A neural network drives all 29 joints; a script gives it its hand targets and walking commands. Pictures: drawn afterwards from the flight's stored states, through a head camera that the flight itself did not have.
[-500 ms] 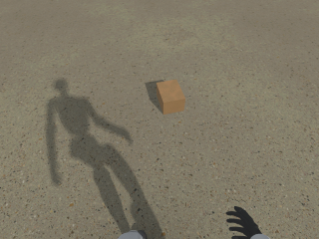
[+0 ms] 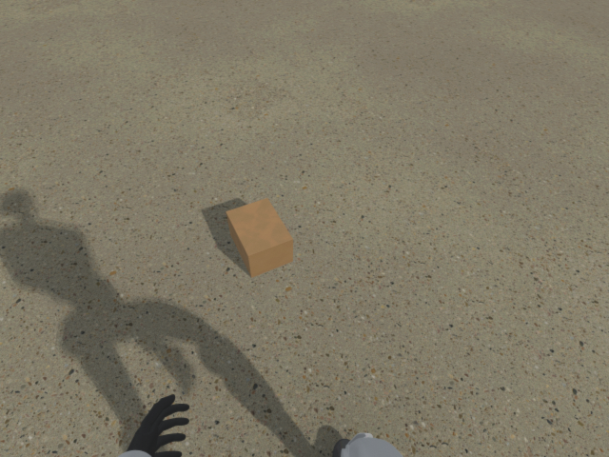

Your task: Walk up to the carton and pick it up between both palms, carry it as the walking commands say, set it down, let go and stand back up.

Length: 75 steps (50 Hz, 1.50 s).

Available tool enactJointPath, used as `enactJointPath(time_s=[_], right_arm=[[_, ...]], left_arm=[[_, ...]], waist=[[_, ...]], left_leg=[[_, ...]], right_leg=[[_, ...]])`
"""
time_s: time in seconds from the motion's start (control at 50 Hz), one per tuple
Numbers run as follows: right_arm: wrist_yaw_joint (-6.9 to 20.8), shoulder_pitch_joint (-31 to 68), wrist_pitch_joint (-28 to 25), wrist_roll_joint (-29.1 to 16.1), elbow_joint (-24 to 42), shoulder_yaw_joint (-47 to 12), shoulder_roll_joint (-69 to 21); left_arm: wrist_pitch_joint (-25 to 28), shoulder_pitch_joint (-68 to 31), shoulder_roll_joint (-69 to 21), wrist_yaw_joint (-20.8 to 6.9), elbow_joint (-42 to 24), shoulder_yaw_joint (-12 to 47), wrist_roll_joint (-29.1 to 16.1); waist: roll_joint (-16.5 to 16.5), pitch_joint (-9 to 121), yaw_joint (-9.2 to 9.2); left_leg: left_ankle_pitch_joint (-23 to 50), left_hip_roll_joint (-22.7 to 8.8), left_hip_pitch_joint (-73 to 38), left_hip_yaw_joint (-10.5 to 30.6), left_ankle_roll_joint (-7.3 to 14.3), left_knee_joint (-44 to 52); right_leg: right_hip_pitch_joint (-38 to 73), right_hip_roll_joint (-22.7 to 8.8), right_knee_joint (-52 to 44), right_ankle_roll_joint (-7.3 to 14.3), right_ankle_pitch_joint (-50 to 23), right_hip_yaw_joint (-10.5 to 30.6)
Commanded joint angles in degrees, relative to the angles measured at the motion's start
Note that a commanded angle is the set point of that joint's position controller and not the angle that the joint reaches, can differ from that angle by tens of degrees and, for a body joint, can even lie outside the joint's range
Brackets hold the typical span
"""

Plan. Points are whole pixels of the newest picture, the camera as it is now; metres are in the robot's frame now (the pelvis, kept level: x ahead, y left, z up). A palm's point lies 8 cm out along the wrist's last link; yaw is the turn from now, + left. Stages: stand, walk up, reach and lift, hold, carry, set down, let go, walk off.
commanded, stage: walk up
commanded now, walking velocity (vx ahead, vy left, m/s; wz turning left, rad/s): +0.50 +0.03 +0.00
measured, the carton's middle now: (259, 236) +1.03 +0.05 -0.70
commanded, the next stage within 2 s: none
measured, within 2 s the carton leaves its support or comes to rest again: neither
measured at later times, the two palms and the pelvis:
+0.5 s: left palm out of the picture +0.10 +0.25 -0.11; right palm (388, 288) +0.41 -0.19 -0.12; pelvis +0.23 +0.02 +0.01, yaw +1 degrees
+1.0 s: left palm (145, 225) +0.61 +0.27 -0.12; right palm (392, 311) +0.36 -0.19 -0.12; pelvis +0.45 +0.05 +0.01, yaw +0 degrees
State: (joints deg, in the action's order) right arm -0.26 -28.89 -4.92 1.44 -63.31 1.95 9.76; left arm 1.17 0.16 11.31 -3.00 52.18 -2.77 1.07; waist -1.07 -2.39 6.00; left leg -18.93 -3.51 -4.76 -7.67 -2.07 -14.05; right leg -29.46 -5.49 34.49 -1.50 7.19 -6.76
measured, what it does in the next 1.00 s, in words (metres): walks ahead: right foot, then left foot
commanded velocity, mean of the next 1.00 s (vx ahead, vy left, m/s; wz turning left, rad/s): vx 0.45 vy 0.06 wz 0.00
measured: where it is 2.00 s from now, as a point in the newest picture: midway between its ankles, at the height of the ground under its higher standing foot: (264, 343)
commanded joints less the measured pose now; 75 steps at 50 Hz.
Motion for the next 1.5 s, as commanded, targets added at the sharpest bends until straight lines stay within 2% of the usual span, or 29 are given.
enactJointPath(time_s=[0.0, 0.02, 0.04, 0.06, 0.08, 0.12, 0.2, 0.42, 0.5, 0.52, 0.54, 0.56, 0.58, 0.62, 0.66, 0.72, 0.8, 0.92, 0.98, 1.02, 1.04, 1.06, 1.08, 1.12, 1.16, 1.2, 1.34, 1.42, 1.48], right_arm=[[-0.8, -1.4, 0.3, -0.5, -0.7, 1.8, 10.2], [-0.7, -1.0, 0.4, -0.8, -0.8, 1.8, 10.1], [-0.6, -0.7, 0.2, -0.5, 0.2, 1.4, 8.7], [-0.1, -3.2, 0.2, -1.4, 2.8, 0.6, 5.1], [0.1, -2.4, 0.6, -0.9, 3.4, 1.5, 6.5], [0.7, 4.4, 0.7, -0.1, 3.7, 1.5, 5.5], [1.9, 5.0, 3.3, 0.6, 3.8, 1.6, 3.4], [5.2, 29.0, 4.3, -0.2, 12.5, 0.4, 4.1], [4.6, 28.3, 3.1, 0.2, 12.4, 0.6, 5.4], [4.0, 23.2, 2.1, 0.5, 11.0, 1.0, 6.7], [3.1, 14.6, 1.4, 0.9, 7.4, 2.3, 9.5], [2.1, 6.1, 0.6, 1.6, 5.4, 4.2, 14.6], [1.3, 0.4, 0.4, 1.6, 5.5, 5.8, 22.2], [1.5, 6.9, 0.8, 0.4, 6.5, 3.8, 15.8], [1.4, 12.8, 0.0, 0.1, 8.3, 2.2, 10.4], [1.1, 11.9, -1.4, 0.0, 7.7, 1.7, 8.8], [0.8, 8.0, -1.1, -0.1, 6.7, 1.8, 9.1], [0.1, 3.3, 0.4, 0.2, 3.8, 1.7, 8.1], [-0.7, 1.9, 1.1, 0.1, 1.4, 2.0, 9.9], [-1.0, 2.4, 1.5, -0.6, 0.7, 2.1, 9.9], [-0.9, 1.3, 1.4, -0.8, 1.1, 1.5, 7.2], [-1.0, -1.0, 1.4, -1.1, 2.5, 0.8, 3.4], [-1.0, -0.9, 2.8, -0.4, 3.1, 1.8, 6.1], [-0.1, 2.3, 3.9, 0.6, 3.1, 1.7, 6.0], [0.6, 2.0, 4.7, 0.2, 1.8, 1.8, 4.1], [0.9, 2.0, 5.7, 0.4, 1.2, 1.8, 3.9], [1.6, 14.3, 6.8, 0.2, 4.2, 1.7, 3.9], [-0.4, 16.2, 6.2, -1.7, 4.8, 0.4, 2.7], [-1.1, 13.9, 5.5, -1.2, 4.2, 0.7, 3.0]], left_arm=[[1.9, 1.8, 4.0, 1.1, -1.6, -1.0, 0.3], [2.5, 8.7, 5.5, 1.7, 0.9, -1.4, 0.5], [3.2, 18.9, 9.8, 2.6, 3.8, -2.8, 1.6], [3.2, 29.0, 19.8, 3.5, 6.1, -5.2, 1.8], [2.5, 28.5, 19.4, 3.5, 6.2, -5.1, 0.5], [3.0, 18.7, 11.5, 3.6, 5.2, -3.2, 0.8], [4.3, 18.4, 5.8, 3.5, 6.3, -1.1, 0.1], [4.0, 28.1, 9.7, 3.7, 6.7, -2.2, 0.7], [3.4, 26.5, 10.2, 3.5, 6.6, -2.1, 0.3], [3.1, 26.0, 9.2, 3.3, 7.4, -1.4, 0.0], [3.1, 26.9, 8.1, 3.1, 7.4, -1.0, 0.0], [3.3, 27.7, 6.1, 2.9, 6.5, -0.4, 0.2], [3.5, 28.2, 4.1, 3.1, 3.4, -0.5, -0.1], [3.1, 22.0, 6.3, 2.8, 2.2, -1.3, 0.6], [2.3, 23.3, 4.9, 2.5, 4.5, -1.2, 0.4], [0.0, 22.6, 3.5, 1.7, 4.4, -1.1, 0.6], [-1.8, 13.3, 3.8, 0.6, 2.2, -1.0, 0.6], [-1.0, 1.7, 2.2, 0.2, -1.0, -0.1, 0.0], [0.0, 3.6, 2.7, 1.6, -0.2, -0.7, 0.0], [1.0, 11.1, 4.2, 2.5, 2.5, -1.1, 0.3], [1.7, 16.6, 7.0, 2.9, 4.0, -1.9, 1.1], [2.2, 22.0, 12.8, 3.3, 4.7, -3.1, 1.7], [1.5, 30.0, 17.3, 3.8, 6.8, -4.2, 0.6], [1.6, 19.8, 12.1, 4.1, 4.8, -2.9, 0.4], [1.7, 13.8, 7.3, 4.1, 4.2, -1.8, 0.4], [2.4, 15.7, 6.4, 3.7, 4.6, -1.6, 0.4], [2.9, 22.3, 7.2, 4.1, 6.5, -1.7, 0.8], [1.9, 21.1, 6.3, 4.3, 7.3, -0.6, -0.2], [0.7, 20.4, 7.2, 4.7, 8.0, -0.7, -0.4]], waist=[[8.4, -2.3, -4.52], [5.6, 2.7, -7.55], [1.1, 9.3, -11.35], [-15.3, 17.0, -14.31], [-11.8, 19.3, -11.19], [-4.5, 7.4, -8.51], [-6.4, 2.9, -6.04], [-9.6, -5.7, -10.49], [-11.5, -2.6, -8.81], [-9.5, 0.6, -5.79], [-2.0, 5.0, -2.94], [8.8, 9.8, 0.52], [21.9, 14.4, 2.33], [13.0, 7.8, -0.91], [2.4, 3.2, -5.24], [9.0, 2.8, -7.15], [10.6, -0.1, -5.87], [16.7, -3.1, -2.89], [11.2, -3.5, -3.35], [6.3, 0.3, -6.53], [1.4, 4.6, -8.19], [-13.1, 8.5, -10.07], [-11.4, 13.3, -11.98], [-5.0, 4.7, -7.42], [-8.3, 1.6, -4.81], [-8.8, 2.1, -4.84], [-10.5, -0.4, -7.26], [-13.7, 3.0, -6.32], [-8.2, 3.3, -5.85]], left_leg=[[31.0, -11.5, 4.6, 5.1, 6.9, -3.8], [33.5, -9.1, 8.0, 2.5, 5.9, -13.2], [24.6, -6.2, 19.1, 1.3, 4.3, -27.2], [-9.3, 3.1, 37.6, 1.2, 1.8, -47.8], [-11.7, 0.4, 40.1, 9.9, 2.6, -57.6], [-1.6, -3.1, 39.8, 11.2, 2.4, -57.2], [6.0, -3.8, 35.2, 8.0, 1.2, -51.2], [15.2, -2.4, 34.6, 2.3, -0.3, -21.4], [9.8, -1.5, 26.4, 1.0, 0.8, -14.7], [10.9, -0.9, 16.3, -0.6, 0.6, -12.8], [8.8, 0.3, 5.2, -2.2, 1.1, -12.1], [2.4, -9.3, -5.7, 10.6, 2.7, -9.8], [-4.5, -23.5, -11.9, 34.2, 7.7, -0.2], [-7.8, -21.3, -1.5, 30.8, 9.6, 2.5], [16.0, -18.5, 8.1, 22.9, 8.0, 0.9], [34.7, -15.1, 11.2, 13.2, 7.4, -0.6], [40.0, -14.5, 10.2, 9.2, 7.5, 0.2], [25.7, -9.3, 11.5, 2.2, 7.2, 2.2], [27.7, -12.2, 9.6, 5.7, 7.3, -1.1], [24.4, -9.4, 11.4, 3.9, 5.2, -10.0], [15.8, -6.0, 17.2, 1.4, 3.5, -19.2], [-6.7, -0.8, 30.0, -0.2, 1.2, -33.6], [-18.7, 0.8, 34.8, 5.5, 1.6, -46.5], [-8.9, -2.8, 34.6, 10.7, 1.1, -51.0], [-1.9, -4.0, 30.9, 9.4, 0.5, -47.9], [1.2, -2.5, 29.8, 7.4, 0.3, -48.0], [6.3, -1.9, 33.7, 5.0, -0.8, -37.2], [4.8, 2.7, 22.9, 2.3, 0.2, -24.2], [11.0, 2.2, 16.1, 2.0, 0.5, -11.3]], right_leg=[[7.5, 1.9, -6.5, 1.1, 2.5, -1.0], [18.1, 2.6, -8.9, 1.8, 1.1, -2.2], [33.3, -3.6, -7.4, 3.8, 0.4, 5.3], [46.2, -24.4, -15.4, 9.9, 3.5, 35.2], [44.0, -26.0, -18.7, 10.6, 1.5, 42.1], [31.2, -19.6, -18.8, 9.6, -2.1, 27.5], [21.5, -13.1, -20.4, 6.5, -11.7, 12.7], [22.5, -13.1, -27.3, 5.8, -1.2, 6.6], [24.1, -12.8, -23.0, 5.2, -2.9, 5.1], [21.1, -9.1, -16.1, 4.6, -1.2, 1.5], [17.0, -5.8, -4.4, 4.2, -2.4, -0.9], [6.3, -2.3, 12.2, 2.8, 7.2, -1.2], [-7.2, 3.4, 28.2, 1.9, 24.6, 1.6], [-10.5, -2.4, 37.0, 3.0, 17.9, 8.2], [-5.0, -4.4, 33.6, 1.5, 10.5, 8.9], [-0.6, -3.3, 30.1, -0.1, 7.6, 6.7], [-3.3, -2.4, 23.1, -1.2, 2.2, 4.0], [4.9, 1.2, 4.0, -0.4, 0.1, -1.9], [8.5, 2.3, -2.0, -0.2, 2.9, -1.8], [19.8, 2.5, -10.1, 0.2, -1.0, -1.8], [29.2, -2.2, -9.4, 1.3, -7.3, 2.7], [37.5, -17.0, -12.7, 5.8, -13.6, 19.5], [38.5, -26.7, -17.1, 9.9, -11.4, 35.1], [26.8, -21.3, -18.8, 8.2, -7.9, 27.1], [18.5, -14.7, -20.6, 6.5, -6.7, 15.8], [16.9, -13.1, -20.4, 6.1, -10.8, 11.8], [17.5, -12.6, -23.9, 7.1, -1.6, 9.3], [21.5, -6.9, -16.1, 9.5, -33.7, 2.0], [20.2, -9.2, -13.6, 7.8, -19.3, 5.4]])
